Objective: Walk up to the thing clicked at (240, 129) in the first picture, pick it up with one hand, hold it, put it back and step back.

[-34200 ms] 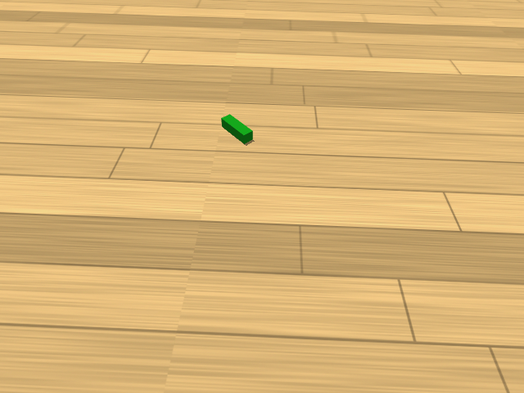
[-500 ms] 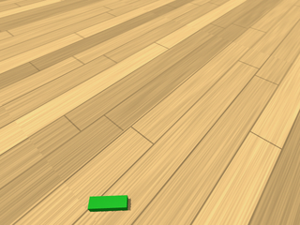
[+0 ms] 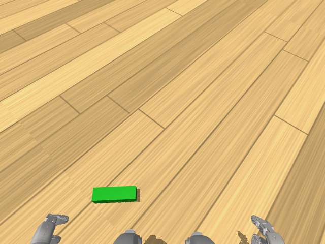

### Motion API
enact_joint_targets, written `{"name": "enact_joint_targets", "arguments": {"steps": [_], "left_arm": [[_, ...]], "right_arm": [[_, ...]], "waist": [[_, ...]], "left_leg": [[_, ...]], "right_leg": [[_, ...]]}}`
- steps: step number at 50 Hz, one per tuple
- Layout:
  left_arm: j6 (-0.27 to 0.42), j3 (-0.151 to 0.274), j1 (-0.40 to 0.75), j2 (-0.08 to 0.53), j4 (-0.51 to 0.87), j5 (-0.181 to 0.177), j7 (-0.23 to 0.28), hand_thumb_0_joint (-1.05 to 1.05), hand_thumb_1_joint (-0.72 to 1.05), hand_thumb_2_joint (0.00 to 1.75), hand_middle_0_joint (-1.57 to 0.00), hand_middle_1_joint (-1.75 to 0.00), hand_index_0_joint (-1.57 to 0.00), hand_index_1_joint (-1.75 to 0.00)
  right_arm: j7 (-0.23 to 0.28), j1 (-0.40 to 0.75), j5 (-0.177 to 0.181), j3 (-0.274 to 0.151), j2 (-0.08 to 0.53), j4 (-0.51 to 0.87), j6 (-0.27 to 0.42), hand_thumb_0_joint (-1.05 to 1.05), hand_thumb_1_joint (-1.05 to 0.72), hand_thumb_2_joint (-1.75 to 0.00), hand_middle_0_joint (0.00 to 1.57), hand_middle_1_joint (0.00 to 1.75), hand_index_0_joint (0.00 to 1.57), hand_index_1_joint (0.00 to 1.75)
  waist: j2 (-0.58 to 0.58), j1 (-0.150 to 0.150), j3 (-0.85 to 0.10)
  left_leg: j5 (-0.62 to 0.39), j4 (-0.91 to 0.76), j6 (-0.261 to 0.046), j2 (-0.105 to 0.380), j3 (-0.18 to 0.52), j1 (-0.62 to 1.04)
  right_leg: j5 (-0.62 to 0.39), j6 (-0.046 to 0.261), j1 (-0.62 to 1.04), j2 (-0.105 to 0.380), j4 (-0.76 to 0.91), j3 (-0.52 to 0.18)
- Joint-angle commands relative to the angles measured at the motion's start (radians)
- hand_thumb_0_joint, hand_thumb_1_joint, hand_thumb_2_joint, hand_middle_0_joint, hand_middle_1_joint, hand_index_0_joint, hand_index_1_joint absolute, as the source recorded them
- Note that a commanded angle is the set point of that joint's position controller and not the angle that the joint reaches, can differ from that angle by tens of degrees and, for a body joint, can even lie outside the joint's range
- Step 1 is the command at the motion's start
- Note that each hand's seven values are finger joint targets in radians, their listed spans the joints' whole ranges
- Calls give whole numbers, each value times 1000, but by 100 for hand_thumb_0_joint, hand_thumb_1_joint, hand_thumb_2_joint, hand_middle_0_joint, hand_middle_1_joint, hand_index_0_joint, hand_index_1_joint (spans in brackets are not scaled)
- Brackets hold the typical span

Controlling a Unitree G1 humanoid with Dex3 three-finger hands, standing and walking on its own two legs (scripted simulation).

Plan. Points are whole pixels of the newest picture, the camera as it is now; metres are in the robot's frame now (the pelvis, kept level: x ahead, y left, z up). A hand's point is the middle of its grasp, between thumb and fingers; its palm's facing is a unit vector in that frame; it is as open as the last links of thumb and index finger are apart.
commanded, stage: rise first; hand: left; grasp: from above
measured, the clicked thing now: (115, 194) +0.39 +0.25 -0.69
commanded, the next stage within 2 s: none
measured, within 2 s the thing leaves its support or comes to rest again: neither
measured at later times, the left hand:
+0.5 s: hand out of the picture +0.14 +0.28 -0.25, palm faces -0.35 -0.73 -0.59, open 14.2 cm
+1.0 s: hand (87, 213) +0.26 +0.31 -0.45, palm faces -0.49 -0.26 -0.83, open 14.1 cm
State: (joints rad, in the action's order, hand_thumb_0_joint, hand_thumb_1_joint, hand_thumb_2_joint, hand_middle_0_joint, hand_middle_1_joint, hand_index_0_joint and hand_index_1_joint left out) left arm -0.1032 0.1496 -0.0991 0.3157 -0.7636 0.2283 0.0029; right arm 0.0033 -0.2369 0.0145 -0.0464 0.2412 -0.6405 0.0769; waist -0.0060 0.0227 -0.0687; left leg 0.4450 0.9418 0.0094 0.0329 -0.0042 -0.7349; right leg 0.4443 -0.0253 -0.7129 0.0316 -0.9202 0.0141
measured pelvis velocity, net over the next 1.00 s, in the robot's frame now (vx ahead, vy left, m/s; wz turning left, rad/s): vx -0.09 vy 0.00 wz -0.05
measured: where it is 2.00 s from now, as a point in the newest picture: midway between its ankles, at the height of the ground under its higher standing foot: outside the picture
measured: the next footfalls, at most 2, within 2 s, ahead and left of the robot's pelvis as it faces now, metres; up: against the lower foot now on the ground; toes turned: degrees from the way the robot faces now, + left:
none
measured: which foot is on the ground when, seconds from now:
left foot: down 0.00-1.00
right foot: down 0.00-1.00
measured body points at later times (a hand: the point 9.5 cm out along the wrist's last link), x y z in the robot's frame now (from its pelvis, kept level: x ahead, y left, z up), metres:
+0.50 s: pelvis -0.02 +0.00 -0.11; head +0.12 +0.02 +0.32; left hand +0.16 +0.31 -0.22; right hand +0.19 -0.24 -0.20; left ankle +0.01 +0.12 -0.69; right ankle +0.00 -0.14 -0.69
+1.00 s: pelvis -0.09 +0.00 -0.30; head +0.13 +0.02 +0.09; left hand +0.28 +0.32 -0.40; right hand +0.04 -0.28 -0.44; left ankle +0.00 +0.12 -0.69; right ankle +0.00 -0.14 -0.69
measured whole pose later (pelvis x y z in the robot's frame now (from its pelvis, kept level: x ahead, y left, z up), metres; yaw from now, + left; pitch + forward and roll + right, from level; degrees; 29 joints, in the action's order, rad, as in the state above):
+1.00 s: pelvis -0.09 +0.00 -0.30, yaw -3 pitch +33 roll -5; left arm 0.23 0.16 0.45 0.59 -0.89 0.92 0.14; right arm -0.07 -0.10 -0.03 -0.07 0.27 -0.73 0.09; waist 0.01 0.02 -0.11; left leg 0.66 2.13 0.02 0.03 0.09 -2.06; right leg 0.66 -0.02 -2.00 0.02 -2.08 0.04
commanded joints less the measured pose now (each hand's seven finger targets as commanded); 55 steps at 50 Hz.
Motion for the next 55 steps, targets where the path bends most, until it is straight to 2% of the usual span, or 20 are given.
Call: {"name": "enact_joint_targets", "arguments": {"steps": [1, 7, 8, 10, 14, 17, 19, 21, 22, 24, 27, 28, 29, 34, 40, 47, 48, 53, 54, 55], "left_arm": [[16, 60, -43, 185, 256, 32, 18, 0, -56, 101, -6, -106, -5, -107], [-36, 45, -168, 166, 347, 64, 24, 0, -55, 98, -7, -107, -7, -107], [-34, 43, -138, 173, 433, 66, 23, 0, -55, 97, -7, -108, -7, -108], [-45, 46, -184, 168, 414, 79, 27, 0, -55, 96, -7, -109, -8, -108], [-50, 62, -225, 188, 480, 100, 32, 0, -57, 97, -8, -108, -8, -107], [-38, 44, -149, 194, 477, 132, 30, 0, -58, 97, -8, -108, -8, -107], [-13, 27, -91, 196, 450, 164, 27, 0, -57, 97, -7, -108, -7, -107], [24, 38, -42, 220, 397, 205, 32, 0, -56, 97, -7, -107, -7, -106], [45, 55, -27, 253, 386, 235, 36, 0, -56, 97, -7, -107, -7, -106], [89, 28, 12, 249, 367, 282, 44, 0, -54, 97, -7, -107, -8, -106], [159, 43, 121, 299, 313, 348, 67, 0, -55, 99, -7, -106, -7, -106], [182, 71, 172, 343, 306, 370, 77, 0, -57, 100, -8, -105, -7, -106], [198, 95, 178, 376, 271, 397, 90, 0, -57, 100, -8, -105, -7, -106], [249, 68, 329, 402, 189, 483, 115, 0, -56, 100, -8, -107, -8, -107], [306, 106, 521, 519, 104, 593, 144, 0, -55, 102, -7, -106, -7, -106], [351, 103, 690, 582, 24, 687, 170, 0, -55, 105, -5, -103, -4, -104], [349, 105, 667, 585, -48, 704, 177, 0, -55, 104, -5, -104, -5, -104], [383, 102, 779, 633, -95, 768, 229, 0, -56, 105, -5, -101, -4, -101], [398, 89, 854, 631, -27, 776, 240, 0, -57, 106, -5, -99, -4, -100], [402, 73, 850, 611, -67, 794, 248, 0, -57, 106, -5, -100, -4, -101]], "right_arm": [[11, 7, -3, -66, 158, 150, 60, 0, -89, -90, 20, 30, 20, 30], [6, 12, -6, -65, 149, 158, 72, 0, -91, -90, 20, 30, 20, 30], [6, 36, -6, -64, 149, 196, 79, 0, -91, -90, 20, 30, 20, 30], [4, 34, -8, -60, 146, 188, 84, 0, -92, -91, 20, 30, 20, 30], [-1, 60, -7, -55, 140, 221, 94, 0, -93, -91, 20, 30, 20, 30], [-5, 76, -4, -57, 148, 224, 102, 0, -93, -91, 20, 30, 20, 30], [-11, 84, -7, -59, 155, 211, 113, 0, -91, -90, 20, 30, 20, 30], [-17, 94, -6, -59, 166, 200, 122, 0, -90, -90, 20, 30, 20, 30], [-20, 103, -7, -57, 165, 196, 126, 0, -90, -90, 20, 30, 20, 30], [-30, 104, -7, -61, 174, 183, 132, 0, -90, -90, 20, 30, 20, 30], [-38, 114, -8, -71, 195, 156, 139, 0, -90, -90, 20, 30, 20, 30], [-41, 114, -8, -74, 202, 149, 140, 0, -91, -90, 20, 30, 20, 30], [-39, 119, -10, -76, 202, 139, 138, 0, -91, -90, 20, 30, 20, 30], [-47, 102, -18, -90, 211, 96, 121, 0, -91, -90, 20, 30, 20, 30], [-57, 65, -28, -98, 225, 53, 92, 0, -90, -90, 20, 30, 20, 30], [-64, 17, -40, -102, 233, -4, 49, 0, -87, -90, 20, 30, 20, 30], [-65, 3, -42, -100, 231, -19, 38, 0, -88, -90, 20, 30, 20, 30], [-71, 11, -52, -89, 238, -31, 2, 0, -89, -90, 20, 30, 20, 30], [-73, 12, -57, -89, 238, -30, -1, 0, -89, -90, 20, 30, 20, 30], [-75, 11, -60, -85, 241, -33, -5, 0, -89, -90, 20, 30, 20, 30]], "waist": [[83, -7, -276], [85, -3, -290], [88, 3, -330], [69, 4, -331], [69, -12, -353], [67, 14, -357], [79, 27, -346], [67, 22, -366], [87, 1, -395], [102, 3, -447], [127, 1, -501], [129, -5, -526], [128, -27, -545], [103, -13, -634], [72, -24, -717], [84, -15, -729], [73, -12, -706], [114, 8, -645], [148, 12, -655], [170, 18, -650]], "left_leg": [[-280, -37, -1, -11, 20, 112], [-256, 51, -6, -9, 26, 14], [-283, 78, -9, -8, 28, 13], [-297, 119, -11, -9, 32, -29], [-243, 184, -14, -20, 26, -117], [-212, 248, -17, -19, 35, -185], [-168, 296, -14, -16, 45, -242], [-136, 354, -14, -18, 53, -312], [-136, 386, -15, -23, 48, -338], [-149, 442, -13, -23, 50, -373], [-125, 520, -10, -20, 59, -435], [-107, 541, -8, -21, 63, -462], [-84, 573, -11, -26, 50, -503], [-62, 711, -20, -29, 31, -622], [4, 847, -31, -31, 16, -774], [127, 924, -39, -33, 16, -873], [138, 934, -41, -34, 14, -899], [234, 951, -42, -34, 46, -942], [230, 956, -39, -34, 49, -927], [219, 958, -34, -32, 57, -917]], "right_leg": [[-211, 45, 16, -38, 1, 32], [-186, 45, -77, -37, -79, 29], [-208, 45, -91, -36, -98, 29], [-212, 45, -120, -37, -137, 33], [-186, 45, -165, -33, -192, 31], [-160, 45, -255, -33, -254, 30], [-112, 48, -356, -34, -317, 29], [-85, 48, -425, -31, -384, 28], [-85, 49, -451, -31, -416, 24], [-91, 51, -511, -30, -483, 22], [-68, 53, -637, -31, -577, 23], [-54, 54, -664, -32, -604, 23], [-46, 52, -669, -33, -622, 18], [-33, 50, -757, -37, -714, 24], [18, 48, -804, -41, -810, 33], [138, 50, -912, -49, -880, 53], [151, 50, -919, -50, -888, 56], [227, 57, -1048, -55, -949, 81], [218, 60, -1068, -54, -964, 84], [199, 61, -1096, -54, -986, 92]]}}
